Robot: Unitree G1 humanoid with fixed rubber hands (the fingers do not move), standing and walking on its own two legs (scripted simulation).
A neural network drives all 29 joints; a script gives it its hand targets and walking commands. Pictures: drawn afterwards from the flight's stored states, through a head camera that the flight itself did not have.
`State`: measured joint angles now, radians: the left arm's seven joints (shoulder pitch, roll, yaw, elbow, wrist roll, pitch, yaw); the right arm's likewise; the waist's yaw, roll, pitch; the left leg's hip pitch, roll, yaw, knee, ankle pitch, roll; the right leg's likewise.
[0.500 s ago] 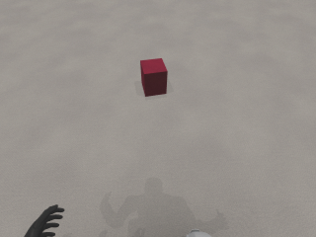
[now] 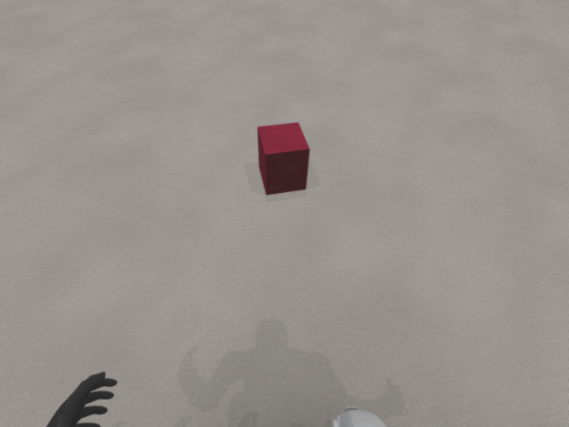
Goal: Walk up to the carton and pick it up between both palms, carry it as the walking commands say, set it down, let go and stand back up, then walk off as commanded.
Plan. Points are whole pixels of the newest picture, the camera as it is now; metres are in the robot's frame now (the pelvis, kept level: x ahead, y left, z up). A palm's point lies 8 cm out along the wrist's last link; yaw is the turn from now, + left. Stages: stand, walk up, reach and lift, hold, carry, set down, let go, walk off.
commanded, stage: walk up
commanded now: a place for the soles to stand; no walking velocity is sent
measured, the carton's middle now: (282, 158) +1.38 +0.00 -0.61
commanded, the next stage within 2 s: none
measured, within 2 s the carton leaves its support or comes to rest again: neither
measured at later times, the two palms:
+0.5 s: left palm (83, 338) +0.28 +0.34 -0.07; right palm (536, 383) +0.21 -0.34 -0.05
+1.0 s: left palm (101, 272) +0.41 +0.35 -0.08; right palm (485, 286) +0.36 -0.33 -0.05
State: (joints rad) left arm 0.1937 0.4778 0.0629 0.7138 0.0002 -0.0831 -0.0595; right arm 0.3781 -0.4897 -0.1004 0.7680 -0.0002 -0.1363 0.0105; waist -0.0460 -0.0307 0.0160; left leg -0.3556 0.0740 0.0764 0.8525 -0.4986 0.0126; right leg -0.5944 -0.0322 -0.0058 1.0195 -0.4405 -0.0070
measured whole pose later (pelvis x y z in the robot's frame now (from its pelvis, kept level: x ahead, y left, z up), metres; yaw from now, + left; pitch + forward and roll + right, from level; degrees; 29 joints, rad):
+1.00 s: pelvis +0.28 +0.02 +0.00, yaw +0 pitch +0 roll -1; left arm 0.22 0.47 0.06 0.72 0.00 -0.08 -0.03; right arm 0.31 -0.49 -0.10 0.77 0.00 -0.14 0.00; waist 0.00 -0.02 0.02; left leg -0.44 0.06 0.05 0.88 -0.45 0.01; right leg -0.54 -0.02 0.00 1.08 -0.45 -0.01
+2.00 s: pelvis +0.51 +0.01 -0.01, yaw -1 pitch -1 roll -1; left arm 0.24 0.47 0.07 0.72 0.00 -0.06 -0.03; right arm 0.27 -0.49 -0.10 0.77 0.00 -0.14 0.00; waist 0.00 -0.02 0.04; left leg -0.47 0.05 0.02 0.89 -0.41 0.00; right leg -0.47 -0.02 0.00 1.03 -0.46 -0.01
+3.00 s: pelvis +0.70 -0.04 -0.01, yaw -1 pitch -1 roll +0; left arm 0.25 0.46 0.07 0.72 0.00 -0.06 -0.03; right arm 0.30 -0.48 -0.10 0.77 0.00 -0.14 -0.01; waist 0.01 -0.02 0.05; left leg -0.46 0.03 0.01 0.89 -0.41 0.00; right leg -0.46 -0.04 -0.01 0.96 -0.46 -0.01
